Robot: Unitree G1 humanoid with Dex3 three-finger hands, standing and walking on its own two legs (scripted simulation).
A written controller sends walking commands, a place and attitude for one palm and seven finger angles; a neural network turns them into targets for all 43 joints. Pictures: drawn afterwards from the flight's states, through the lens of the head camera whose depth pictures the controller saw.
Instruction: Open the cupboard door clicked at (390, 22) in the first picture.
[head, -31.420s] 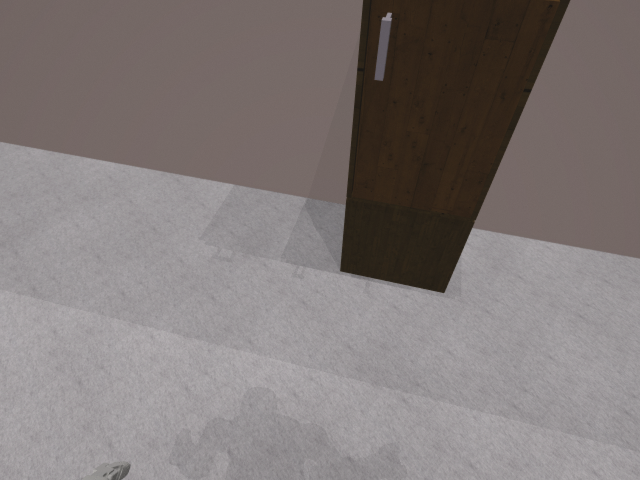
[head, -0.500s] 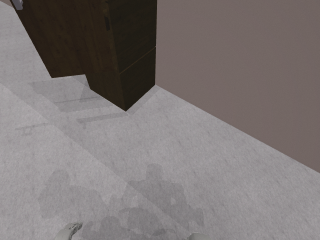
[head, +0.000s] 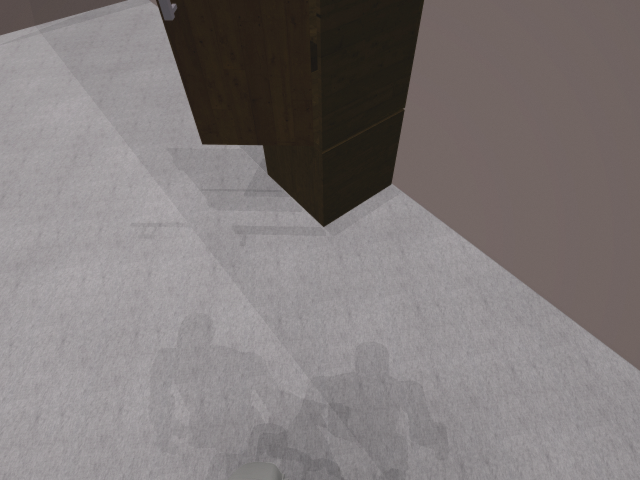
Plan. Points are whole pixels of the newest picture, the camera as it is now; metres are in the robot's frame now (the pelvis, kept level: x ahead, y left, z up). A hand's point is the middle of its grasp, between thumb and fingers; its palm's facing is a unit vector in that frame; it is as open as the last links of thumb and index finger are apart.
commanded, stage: take the last steps up to it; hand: left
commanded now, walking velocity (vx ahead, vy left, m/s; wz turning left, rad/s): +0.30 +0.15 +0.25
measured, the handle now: out of the picture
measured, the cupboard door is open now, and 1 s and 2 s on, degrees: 49 49 49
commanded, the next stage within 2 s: come to a stop and stand still in 1.28 s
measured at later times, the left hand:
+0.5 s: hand (134, 455) +0.16 +0.30 -0.17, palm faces +0.12 -0.98 -0.19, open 7.4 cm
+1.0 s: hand (163, 354) +0.31 +0.30 -0.16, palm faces +0.15 -0.96 -0.24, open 7.1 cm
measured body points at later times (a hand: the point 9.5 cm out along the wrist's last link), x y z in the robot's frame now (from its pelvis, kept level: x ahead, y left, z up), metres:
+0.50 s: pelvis +0.10 +0.10 +0.00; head +0.13 +0.11 +0.45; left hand +0.15 +0.35 -0.15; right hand +0.09 -0.13 -0.15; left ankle +0.02 +0.15 -0.74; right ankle +0.17 -0.03 -0.67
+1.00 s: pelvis +0.30 +0.11 +0.01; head +0.33 +0.10 +0.45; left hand +0.30 +0.35 -0.14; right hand +0.35 -0.12 -0.16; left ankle +0.35 +0.29 -0.67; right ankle +0.27 +0.03 -0.74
